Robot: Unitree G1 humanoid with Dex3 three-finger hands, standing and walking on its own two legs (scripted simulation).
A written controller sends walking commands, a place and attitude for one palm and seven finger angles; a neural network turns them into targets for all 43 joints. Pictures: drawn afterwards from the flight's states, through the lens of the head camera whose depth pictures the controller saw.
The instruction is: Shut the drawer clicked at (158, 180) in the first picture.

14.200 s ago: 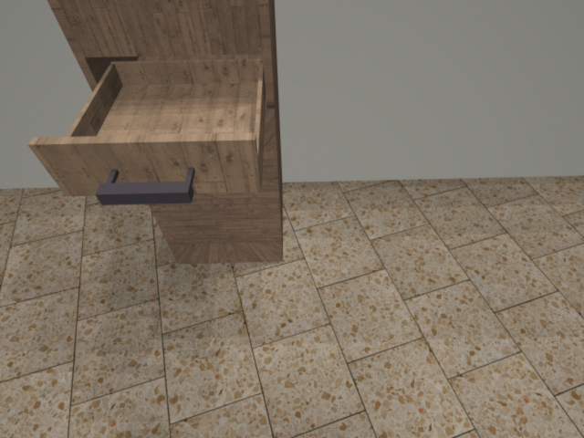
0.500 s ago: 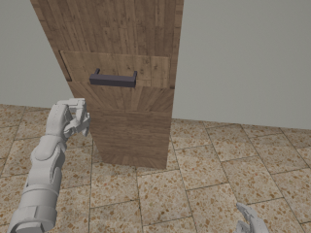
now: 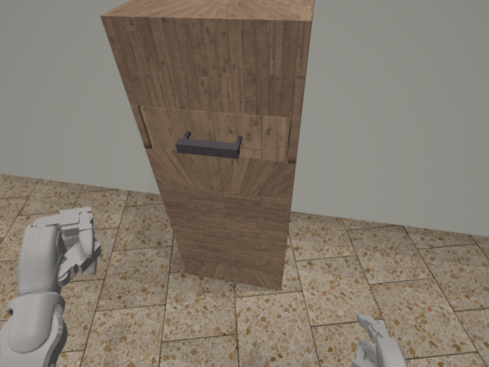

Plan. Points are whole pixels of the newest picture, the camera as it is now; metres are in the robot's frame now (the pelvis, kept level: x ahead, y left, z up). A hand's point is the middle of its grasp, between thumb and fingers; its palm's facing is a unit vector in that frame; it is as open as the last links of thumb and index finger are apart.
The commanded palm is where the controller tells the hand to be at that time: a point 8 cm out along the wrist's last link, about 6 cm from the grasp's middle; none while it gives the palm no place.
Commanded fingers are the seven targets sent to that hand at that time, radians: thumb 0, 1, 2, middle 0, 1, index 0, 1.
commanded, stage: draw the hand back to the body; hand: left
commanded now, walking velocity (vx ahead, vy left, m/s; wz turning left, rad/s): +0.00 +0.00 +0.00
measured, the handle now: (210, 142) +0.62 +0.16 +0.03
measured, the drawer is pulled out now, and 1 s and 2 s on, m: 0.00 0.00 0.00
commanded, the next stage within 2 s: step back with the hand held close in 0.32 s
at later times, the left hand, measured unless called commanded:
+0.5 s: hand (70, 272) +0.18 +0.23 +0.16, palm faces +0.43 -0.81 -0.39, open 3.3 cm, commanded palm +0.12 +0.27 +0.17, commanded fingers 0.00 0.90 0.90 -1.40 -1.60 -1.40 -1.60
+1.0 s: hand (39, 304) +0.14 +0.25 +0.16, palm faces +0.37 -0.79 -0.50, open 3.3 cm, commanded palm +0.08 +0.29 +0.17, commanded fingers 0.00 0.90 0.90 -1.40 -1.60 -1.40 -1.60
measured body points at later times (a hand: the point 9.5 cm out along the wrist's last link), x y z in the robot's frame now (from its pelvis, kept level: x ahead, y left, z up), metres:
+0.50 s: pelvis -0.01 -0.01 +0.00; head -0.03 -0.03 +0.45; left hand +0.15 +0.27 +0.18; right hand +0.18 -0.23 -0.09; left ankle -0.04 +0.10 -0.74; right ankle +0.02 -0.13 -0.74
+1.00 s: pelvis -0.06 +0.01 -0.01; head -0.05 +0.00 +0.44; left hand +0.11 +0.29 +0.19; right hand +0.12 -0.23 -0.09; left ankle -0.04 +0.10 -0.74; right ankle +0.02 -0.13 -0.74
